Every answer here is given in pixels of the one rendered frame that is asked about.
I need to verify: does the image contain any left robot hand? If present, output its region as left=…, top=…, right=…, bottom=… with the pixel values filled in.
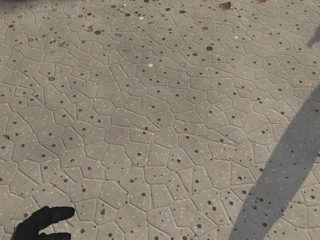
left=10, top=206, right=75, bottom=240

